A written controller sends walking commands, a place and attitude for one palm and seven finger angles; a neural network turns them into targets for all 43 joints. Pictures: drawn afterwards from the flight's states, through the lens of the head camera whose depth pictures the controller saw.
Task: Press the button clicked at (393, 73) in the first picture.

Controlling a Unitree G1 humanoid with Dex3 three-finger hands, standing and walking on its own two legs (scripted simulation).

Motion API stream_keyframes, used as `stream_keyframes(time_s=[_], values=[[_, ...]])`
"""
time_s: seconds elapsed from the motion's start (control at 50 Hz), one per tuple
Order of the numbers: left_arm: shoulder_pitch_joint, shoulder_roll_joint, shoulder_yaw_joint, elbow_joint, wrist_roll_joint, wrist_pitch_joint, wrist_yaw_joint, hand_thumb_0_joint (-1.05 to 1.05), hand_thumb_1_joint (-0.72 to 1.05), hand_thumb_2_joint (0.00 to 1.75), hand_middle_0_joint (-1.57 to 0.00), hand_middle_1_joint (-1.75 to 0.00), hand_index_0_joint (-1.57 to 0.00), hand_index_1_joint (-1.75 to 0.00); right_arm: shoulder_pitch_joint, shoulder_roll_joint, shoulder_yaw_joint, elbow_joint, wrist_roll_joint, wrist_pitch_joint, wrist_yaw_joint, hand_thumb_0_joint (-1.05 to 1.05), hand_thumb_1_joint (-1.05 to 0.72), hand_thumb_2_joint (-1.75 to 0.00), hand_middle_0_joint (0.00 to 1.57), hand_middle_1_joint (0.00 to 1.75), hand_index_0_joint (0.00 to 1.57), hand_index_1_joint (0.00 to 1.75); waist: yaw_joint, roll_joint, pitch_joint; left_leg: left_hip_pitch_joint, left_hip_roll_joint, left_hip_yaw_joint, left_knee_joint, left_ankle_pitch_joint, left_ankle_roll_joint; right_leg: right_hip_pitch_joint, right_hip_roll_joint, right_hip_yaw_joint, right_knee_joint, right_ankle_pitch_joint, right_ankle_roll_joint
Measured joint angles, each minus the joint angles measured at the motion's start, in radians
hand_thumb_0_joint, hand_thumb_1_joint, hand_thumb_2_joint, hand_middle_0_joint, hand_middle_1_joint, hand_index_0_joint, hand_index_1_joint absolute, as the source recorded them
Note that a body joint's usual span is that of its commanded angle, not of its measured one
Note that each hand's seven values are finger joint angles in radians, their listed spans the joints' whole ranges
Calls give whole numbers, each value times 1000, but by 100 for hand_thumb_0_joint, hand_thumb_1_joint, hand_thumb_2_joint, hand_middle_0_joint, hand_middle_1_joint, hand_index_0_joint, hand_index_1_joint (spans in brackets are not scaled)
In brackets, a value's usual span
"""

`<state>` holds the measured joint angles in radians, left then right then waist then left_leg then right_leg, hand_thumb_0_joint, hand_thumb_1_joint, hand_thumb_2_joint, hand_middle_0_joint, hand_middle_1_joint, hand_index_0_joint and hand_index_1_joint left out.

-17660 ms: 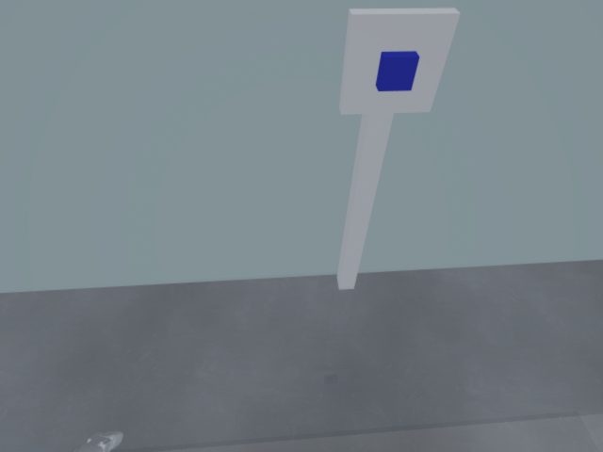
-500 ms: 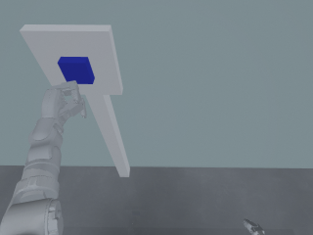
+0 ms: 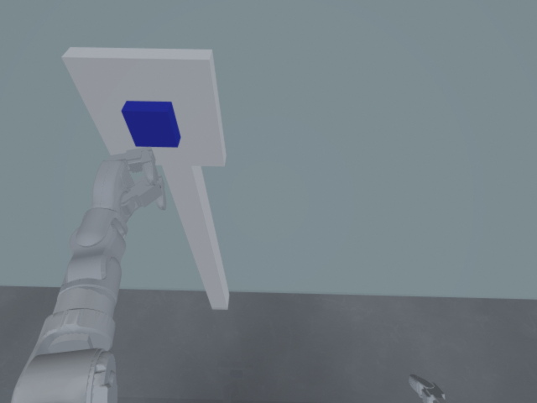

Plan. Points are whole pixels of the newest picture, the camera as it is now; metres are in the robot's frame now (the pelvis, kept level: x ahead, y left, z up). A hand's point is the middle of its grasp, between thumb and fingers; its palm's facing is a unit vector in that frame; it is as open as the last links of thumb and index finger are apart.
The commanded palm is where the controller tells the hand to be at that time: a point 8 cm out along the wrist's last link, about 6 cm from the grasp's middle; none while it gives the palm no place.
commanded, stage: aim a knuckle at the button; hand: left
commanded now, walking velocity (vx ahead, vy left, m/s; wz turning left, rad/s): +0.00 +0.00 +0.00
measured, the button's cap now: (153, 123) +0.50 +0.20 +0.15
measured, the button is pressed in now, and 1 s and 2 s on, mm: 0 3 6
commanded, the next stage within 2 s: press the button with the knuckle in 0.18 s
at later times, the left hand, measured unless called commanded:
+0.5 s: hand (166, 178) +0.42 +0.17 +0.11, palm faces +0.02 -1.00 -0.02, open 3.1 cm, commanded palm +0.40 +0.22 +0.11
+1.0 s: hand (173, 165) +0.45 +0.17 +0.11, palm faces +0.00 -1.00 -0.01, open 3.3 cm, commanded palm +0.44 +0.23 +0.11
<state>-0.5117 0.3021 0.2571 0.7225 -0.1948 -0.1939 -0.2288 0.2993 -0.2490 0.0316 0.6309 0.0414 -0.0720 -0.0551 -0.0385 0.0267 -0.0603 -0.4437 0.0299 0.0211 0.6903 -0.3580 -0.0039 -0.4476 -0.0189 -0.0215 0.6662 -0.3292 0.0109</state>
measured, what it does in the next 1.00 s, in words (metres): stands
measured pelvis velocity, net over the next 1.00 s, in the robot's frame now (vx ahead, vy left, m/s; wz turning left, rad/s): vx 0.00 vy -0.01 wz -0.01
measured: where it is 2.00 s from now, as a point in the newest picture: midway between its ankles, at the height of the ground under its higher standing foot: outside the picture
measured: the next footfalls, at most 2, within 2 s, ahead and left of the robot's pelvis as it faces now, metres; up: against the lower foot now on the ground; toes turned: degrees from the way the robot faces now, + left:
none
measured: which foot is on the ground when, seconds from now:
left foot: down 0.00-1.00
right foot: down 0.00-1.00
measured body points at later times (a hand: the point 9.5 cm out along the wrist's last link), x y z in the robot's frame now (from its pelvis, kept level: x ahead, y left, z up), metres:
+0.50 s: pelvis +0.00 -0.01 +0.00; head +0.04 -0.02 +0.45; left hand +0.41 +0.22 +0.11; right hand +0.09 -0.27 -0.12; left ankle -0.01 +0.12 -0.72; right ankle +0.00 -0.13 -0.72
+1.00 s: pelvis +0.00 -0.01 -0.01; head +0.05 -0.02 +0.44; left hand +0.45 +0.22 +0.11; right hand +0.05 -0.28 -0.12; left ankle -0.01 +0.12 -0.72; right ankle +0.00 -0.13 -0.72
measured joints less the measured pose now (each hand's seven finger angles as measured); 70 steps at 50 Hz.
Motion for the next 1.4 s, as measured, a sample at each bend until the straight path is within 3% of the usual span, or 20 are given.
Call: stream_keyframes(time_s=[0.08, 0.22, 0.38, 0.54, 0.72, 1.0, 1.4], values=[[-18, -8, -8, 20, 10, 11, 12, 2, 90, 90, -130, -150, -130, -150, -16, -2, 2, -16, -3, -2, 2, 1, -90, -90, 20, 30, 21, 30, -1, 0, 3, -12, -2, 0, 6, 2, 0, -13, -2, 0, 8, 0, 0], [-23, -20, -8, 5, 22, -24, 37, 2, 90, 90, -130, -150, -130, -150, -12, -1, 2, -18, -8, -2, 5, 1, -90, -90, 20, 30, 21, 30, -1, -3, 7, -15, 2, 1, 11, -2, -4, -20, 2, 2, 20, -6, -4], [-42, 16, 23, 53, 21, -3, 20, 2, 90, 90, -130, -150, -130, -150, 14, -9, 1, -9, -6, 17, 0, 1, -90, -90, 20, 30, 21, 30, -13, 0, 5, -15, 9, -1, 4, -1, -12, -23, 9, 0, 18, -8, -12], [-92, 29, 21, 96, 15, -32, 7, 2, 90, 90, -130, -150, -130, -150, 32, -21, -9, 13, -5, 20, -5, 1, -90, -90, 20, 30, 21, 30, -17, 3, 11, -30, 14, -10, 9, 0, -18, -35, 14, -9, 22, -9, -18], [-164, 64, 75, 206, 39, -42, -2, 2, 90, 90, -130, -150, -131, -150, 34, -25, -8, 4, -11, 34, -1, 1, -90, -90, 20, 30, 21, 30, -45, -2, 6, -58, 21, -1, 17, -2, -21, -71, 21, 1, 36, -9, -22], [-239, 91, 92, 306, 57, -85, -27, 3, 90, 90, -130, -150, -141, -150, 51, -22, -7, 14, -14, 48, 1, 1, -90, -90, 20, 30, 21, 30, -55, -5, 6, -97, 21, -5, 42, -5, -17, -104, 21, -2, 49, -6, -18], [-413, 164, 112, 494, 109, -127, -29, 3, 89, 90, -130, -150, -152, -150, 82, -27, 8, 32, -30, 34, 6, 1, -90, -90, 20, 30, 21, 30, -100, -9, 9, -212, 16, -15, 107, 3, -6, -202, 16, -9, 88, 13, -9]])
